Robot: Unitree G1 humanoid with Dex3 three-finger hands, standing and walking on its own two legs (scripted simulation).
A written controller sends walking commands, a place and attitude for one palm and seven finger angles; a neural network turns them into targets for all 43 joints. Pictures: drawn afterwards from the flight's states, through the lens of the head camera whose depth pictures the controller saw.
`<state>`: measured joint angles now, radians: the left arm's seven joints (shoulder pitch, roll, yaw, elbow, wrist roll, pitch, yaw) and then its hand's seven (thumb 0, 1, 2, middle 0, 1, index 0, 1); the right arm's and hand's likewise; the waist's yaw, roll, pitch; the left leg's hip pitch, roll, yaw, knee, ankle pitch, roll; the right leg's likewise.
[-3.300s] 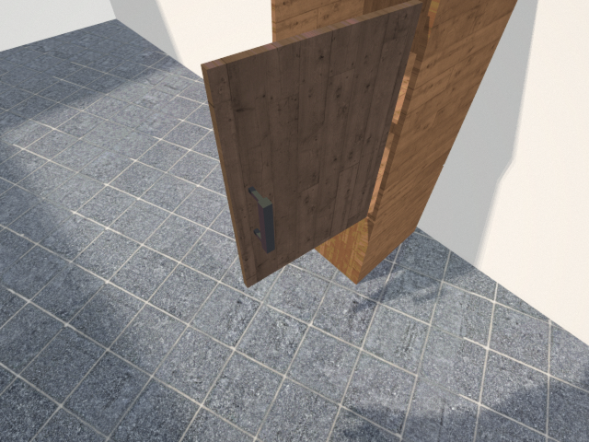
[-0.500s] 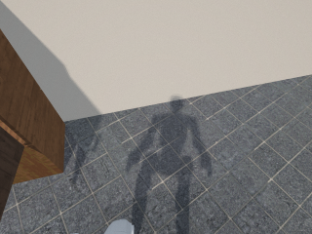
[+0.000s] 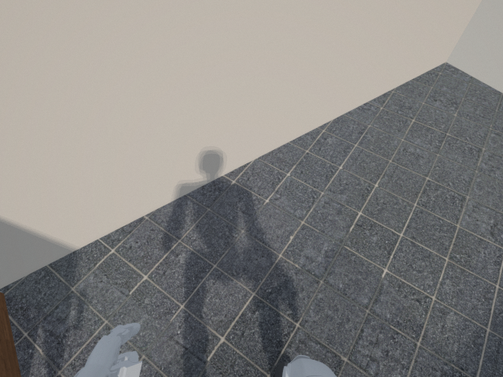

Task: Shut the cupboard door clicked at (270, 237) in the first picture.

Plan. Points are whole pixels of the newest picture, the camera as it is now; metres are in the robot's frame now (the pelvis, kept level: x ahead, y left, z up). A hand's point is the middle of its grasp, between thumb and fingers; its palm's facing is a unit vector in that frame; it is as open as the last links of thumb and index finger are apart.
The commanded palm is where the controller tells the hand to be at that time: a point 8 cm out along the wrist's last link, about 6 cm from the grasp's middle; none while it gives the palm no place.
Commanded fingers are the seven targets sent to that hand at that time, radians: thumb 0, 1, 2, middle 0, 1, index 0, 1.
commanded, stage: walk to a spot facing it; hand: left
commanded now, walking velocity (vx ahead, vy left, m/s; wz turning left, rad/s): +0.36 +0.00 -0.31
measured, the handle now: out of the picture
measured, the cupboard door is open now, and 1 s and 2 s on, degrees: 83 83 83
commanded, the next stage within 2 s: turn to face it in 0.52 s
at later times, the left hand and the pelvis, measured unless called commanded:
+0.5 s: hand (162, 291) +0.29 +0.19 -0.17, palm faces -0.12 -0.98 -0.18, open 7.3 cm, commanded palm none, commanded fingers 0.00 0.90 0.90 -0.20 -0.30 -0.20 -0.30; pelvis +0.22 +0.00 +0.01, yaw -9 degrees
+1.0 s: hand (215, 205) +0.51 +0.09 -0.17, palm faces -0.02 -0.99 -0.13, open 7.3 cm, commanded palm none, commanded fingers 0.00 0.90 0.90 -0.20 -0.30 -0.20 -0.30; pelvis +0.39 -0.07 +0.00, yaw -1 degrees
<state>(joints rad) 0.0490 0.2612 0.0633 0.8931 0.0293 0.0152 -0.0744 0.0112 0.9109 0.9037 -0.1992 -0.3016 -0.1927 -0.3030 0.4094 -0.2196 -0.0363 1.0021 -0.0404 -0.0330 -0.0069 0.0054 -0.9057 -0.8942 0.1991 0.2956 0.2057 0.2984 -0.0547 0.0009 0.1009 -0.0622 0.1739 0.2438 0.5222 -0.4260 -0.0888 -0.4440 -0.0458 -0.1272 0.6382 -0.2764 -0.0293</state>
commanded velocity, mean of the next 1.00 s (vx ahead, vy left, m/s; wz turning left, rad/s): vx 0.19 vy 0.00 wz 0.07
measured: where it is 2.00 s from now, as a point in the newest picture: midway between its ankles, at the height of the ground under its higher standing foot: (291, 293)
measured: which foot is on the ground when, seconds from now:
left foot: down 0.00-0.02, up 0.04-0.34, down 0.36-0.70, up 0.72-0.98, down 1.00-1.00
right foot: up 0.00-0.00, down 0.02-0.36, up 0.38-0.68, down 0.70-1.00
